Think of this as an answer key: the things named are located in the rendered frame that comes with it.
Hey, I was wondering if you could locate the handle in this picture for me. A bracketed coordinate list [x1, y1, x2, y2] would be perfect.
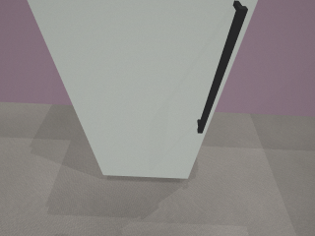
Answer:
[197, 0, 248, 134]

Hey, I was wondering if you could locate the fridge door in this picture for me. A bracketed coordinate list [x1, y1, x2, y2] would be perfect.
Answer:
[28, 0, 258, 179]

